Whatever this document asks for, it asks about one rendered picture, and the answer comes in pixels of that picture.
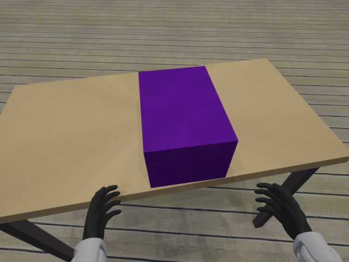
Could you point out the table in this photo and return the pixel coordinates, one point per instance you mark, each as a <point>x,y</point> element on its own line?
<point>62,141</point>

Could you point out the robot left hand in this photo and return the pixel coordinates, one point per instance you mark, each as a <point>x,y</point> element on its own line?
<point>97,218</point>

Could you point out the left robot forearm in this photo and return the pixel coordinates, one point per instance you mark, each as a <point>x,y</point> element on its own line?
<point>90,250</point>

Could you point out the carton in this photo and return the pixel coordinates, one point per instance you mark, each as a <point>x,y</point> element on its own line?
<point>187,136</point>

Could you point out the right robot forearm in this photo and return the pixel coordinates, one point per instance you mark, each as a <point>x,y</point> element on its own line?
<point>312,247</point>

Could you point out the robot right hand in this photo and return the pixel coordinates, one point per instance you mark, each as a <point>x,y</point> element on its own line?
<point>286,210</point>

